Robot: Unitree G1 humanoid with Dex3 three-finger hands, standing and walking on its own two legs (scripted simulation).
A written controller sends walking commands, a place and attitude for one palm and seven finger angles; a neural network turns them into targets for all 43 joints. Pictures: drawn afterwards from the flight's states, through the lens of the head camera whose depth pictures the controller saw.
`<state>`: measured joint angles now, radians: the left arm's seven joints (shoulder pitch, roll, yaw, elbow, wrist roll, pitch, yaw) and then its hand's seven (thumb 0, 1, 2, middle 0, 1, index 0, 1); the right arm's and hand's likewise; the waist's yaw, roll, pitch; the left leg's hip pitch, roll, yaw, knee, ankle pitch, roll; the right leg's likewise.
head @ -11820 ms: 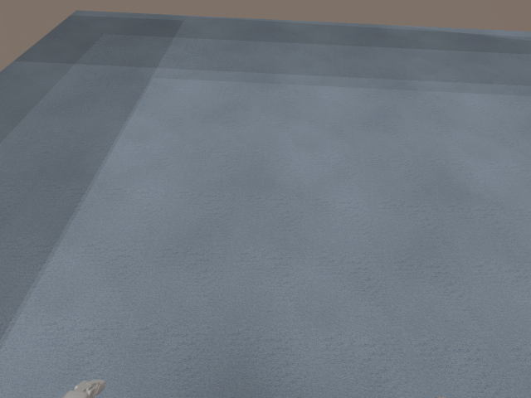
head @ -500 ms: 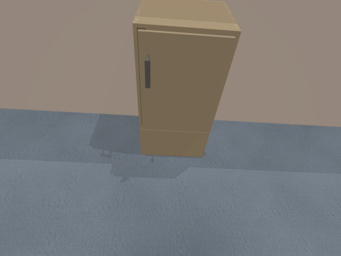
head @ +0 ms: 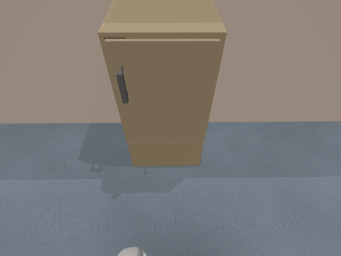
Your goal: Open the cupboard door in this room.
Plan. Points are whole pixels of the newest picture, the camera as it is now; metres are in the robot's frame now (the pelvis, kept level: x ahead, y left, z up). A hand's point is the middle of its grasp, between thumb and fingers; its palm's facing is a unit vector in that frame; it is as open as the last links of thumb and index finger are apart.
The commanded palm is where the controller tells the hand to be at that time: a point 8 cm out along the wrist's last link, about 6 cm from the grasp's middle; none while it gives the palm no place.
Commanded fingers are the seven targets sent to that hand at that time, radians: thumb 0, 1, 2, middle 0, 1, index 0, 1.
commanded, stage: take the last steps up to it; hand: left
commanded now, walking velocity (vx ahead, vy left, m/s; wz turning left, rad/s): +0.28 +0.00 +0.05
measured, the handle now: (123, 85) +0.73 +0.23 -0.04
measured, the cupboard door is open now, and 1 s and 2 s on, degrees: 0 0 0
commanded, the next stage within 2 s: come to a stop and stand still in 0.32 s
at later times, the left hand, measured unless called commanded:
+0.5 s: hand (102, 233) +0.21 +0.21 -0.17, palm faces +0.02 -0.98 -0.18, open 7.4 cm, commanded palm none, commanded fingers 0.00 0.90 0.90 -0.20 -0.30 -0.20 -0.30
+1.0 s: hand (100, 221) +0.24 +0.23 -0.18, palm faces +0.06 -0.96 -0.27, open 7.4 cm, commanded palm none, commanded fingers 0.00 0.90 0.90 -0.20 -0.30 -0.20 -0.30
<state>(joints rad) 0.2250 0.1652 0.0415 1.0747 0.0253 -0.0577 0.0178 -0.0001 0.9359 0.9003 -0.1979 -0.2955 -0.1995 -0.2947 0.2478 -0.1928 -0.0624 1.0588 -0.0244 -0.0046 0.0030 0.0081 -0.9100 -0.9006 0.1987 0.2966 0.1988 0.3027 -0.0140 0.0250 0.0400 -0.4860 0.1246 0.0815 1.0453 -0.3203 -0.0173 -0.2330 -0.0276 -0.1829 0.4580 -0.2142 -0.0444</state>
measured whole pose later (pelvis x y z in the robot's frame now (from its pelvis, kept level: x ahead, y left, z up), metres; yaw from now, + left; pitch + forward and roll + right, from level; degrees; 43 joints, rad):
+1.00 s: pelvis +0.16 +0.03 -0.02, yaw +1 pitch -2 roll +1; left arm 0.18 0.20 0.03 0.96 0.02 0.04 0.05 0.01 0.91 0.90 -0.20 -0.30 -0.20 -0.30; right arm 0.19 -0.23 -0.06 0.90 -0.01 0.02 -0.02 0.00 -0.91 -0.90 0.20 0.30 0.20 0.30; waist 0.00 0.00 0.05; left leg -0.25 0.02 0.06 0.63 -0.31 -0.01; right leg -0.41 -0.12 -0.09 0.65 -0.22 0.02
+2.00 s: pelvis +0.13 +0.05 +0.00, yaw +1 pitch -2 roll +1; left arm 0.31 0.14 0.00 1.05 0.02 0.00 0.03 0.01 0.92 0.90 -0.20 -0.30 -0.20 -0.29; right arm 0.31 -0.17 0.00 1.05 -0.02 -0.01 -0.02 0.00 -0.91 -0.90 0.20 0.30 0.20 0.30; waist -0.01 0.02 0.01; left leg -0.25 -0.03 0.07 0.47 -0.20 0.04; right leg -0.31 0.01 0.04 0.48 -0.15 -0.01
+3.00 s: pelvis +0.18 +0.04 -0.01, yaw +3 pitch -2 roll +0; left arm 0.22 0.22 -0.01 0.92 0.02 0.00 0.04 0.01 0.91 0.90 -0.20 -0.30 -0.20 -0.29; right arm 0.27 -0.23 -0.02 0.93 -0.02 0.00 -0.02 0.01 -0.91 -0.90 0.20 0.30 0.20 0.30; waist -0.03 0.00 0.00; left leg -0.21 -0.01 0.02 0.56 -0.32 0.02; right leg -0.27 0.02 0.00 0.56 -0.27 -0.02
